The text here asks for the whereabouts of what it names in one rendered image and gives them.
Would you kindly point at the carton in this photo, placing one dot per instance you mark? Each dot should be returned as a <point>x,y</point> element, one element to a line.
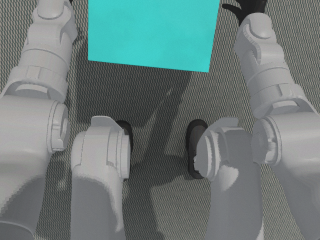
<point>167,34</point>

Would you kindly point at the right robot upper arm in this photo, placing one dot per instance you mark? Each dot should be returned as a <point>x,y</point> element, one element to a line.
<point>290,144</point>

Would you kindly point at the robot left forearm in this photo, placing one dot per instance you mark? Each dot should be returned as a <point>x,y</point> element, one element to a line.
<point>46,54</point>

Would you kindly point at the robot right forearm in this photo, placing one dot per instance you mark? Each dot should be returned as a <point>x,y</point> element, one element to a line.
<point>264,68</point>

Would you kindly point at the left robot upper arm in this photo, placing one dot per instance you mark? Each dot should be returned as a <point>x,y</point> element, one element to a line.
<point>31,130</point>

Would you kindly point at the right robot hand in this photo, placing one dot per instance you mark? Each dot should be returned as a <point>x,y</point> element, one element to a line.
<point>247,7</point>

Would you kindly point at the robot right thigh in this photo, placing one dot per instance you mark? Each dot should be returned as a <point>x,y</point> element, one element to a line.
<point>236,203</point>

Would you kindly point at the robot left shin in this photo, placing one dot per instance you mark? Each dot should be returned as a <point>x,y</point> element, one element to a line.
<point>77,146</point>

